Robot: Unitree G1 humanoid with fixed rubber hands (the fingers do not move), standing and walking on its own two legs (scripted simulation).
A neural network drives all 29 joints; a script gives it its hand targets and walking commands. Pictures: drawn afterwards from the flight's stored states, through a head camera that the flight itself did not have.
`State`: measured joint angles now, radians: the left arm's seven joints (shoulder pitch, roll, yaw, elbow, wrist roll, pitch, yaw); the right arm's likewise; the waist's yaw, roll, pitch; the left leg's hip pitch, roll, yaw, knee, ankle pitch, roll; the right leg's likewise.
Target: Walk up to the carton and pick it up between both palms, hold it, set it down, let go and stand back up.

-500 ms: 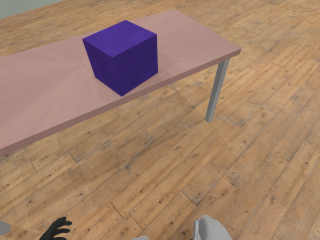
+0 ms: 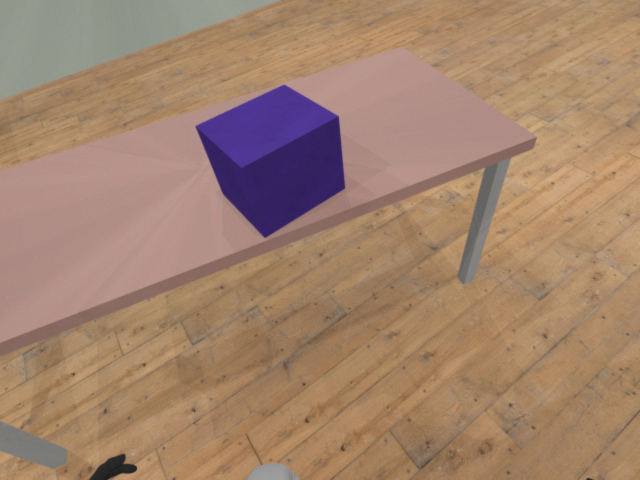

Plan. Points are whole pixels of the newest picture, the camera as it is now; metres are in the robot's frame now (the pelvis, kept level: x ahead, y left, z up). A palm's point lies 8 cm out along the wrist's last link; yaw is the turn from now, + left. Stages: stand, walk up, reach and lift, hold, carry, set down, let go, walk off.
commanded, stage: walk up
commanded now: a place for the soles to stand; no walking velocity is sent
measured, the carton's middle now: (274, 159) +0.76 +0.12 -0.04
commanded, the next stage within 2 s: none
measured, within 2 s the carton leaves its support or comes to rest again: neither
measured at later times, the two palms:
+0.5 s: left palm out of the picture +0.11 +0.39 -0.15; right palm out of the picture +0.13 -0.24 -0.10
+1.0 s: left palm out of the picture +0.07 +0.34 -0.08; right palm (567, 446) +0.19 -0.28 -0.12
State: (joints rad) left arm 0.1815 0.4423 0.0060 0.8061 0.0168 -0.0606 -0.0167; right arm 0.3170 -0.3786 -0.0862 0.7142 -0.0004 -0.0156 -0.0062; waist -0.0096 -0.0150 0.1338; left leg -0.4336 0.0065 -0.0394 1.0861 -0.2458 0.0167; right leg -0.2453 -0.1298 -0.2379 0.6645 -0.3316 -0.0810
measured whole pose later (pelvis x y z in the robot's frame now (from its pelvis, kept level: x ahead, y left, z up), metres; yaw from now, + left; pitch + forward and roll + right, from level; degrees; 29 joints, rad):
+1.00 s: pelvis +0.04 +0.00 -0.02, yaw +14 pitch -6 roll +5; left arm 0.18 0.44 0.01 0.81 0.03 -0.01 -0.01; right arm 0.30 -0.37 -0.07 0.72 0.00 -0.03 -0.06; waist -0.01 -0.03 0.16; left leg -0.44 -0.09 -0.08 1.02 -0.38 0.02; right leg -0.28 -0.12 -0.15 0.81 -0.44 -0.05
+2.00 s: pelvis +0.05 +0.06 -0.03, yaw +21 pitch -5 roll +0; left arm 0.16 0.43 0.01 0.82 0.01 0.00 -0.01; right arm 0.22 -0.37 -0.06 0.72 0.00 -0.05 -0.05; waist -0.01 -0.01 0.18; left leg -0.41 -0.05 -0.02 0.87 -0.38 0.03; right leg -0.34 -0.12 -0.15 0.90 -0.46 0.00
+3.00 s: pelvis +0.05 +0.05 -0.03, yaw +22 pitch -5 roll +1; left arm 0.16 0.43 0.01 0.82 0.01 -0.02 -0.01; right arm 0.20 -0.37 -0.06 0.73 0.00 -0.05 -0.05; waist -0.01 -0.01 0.17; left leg -0.41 -0.04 -0.04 0.87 -0.38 0.02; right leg -0.34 -0.09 -0.15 0.90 -0.48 -0.03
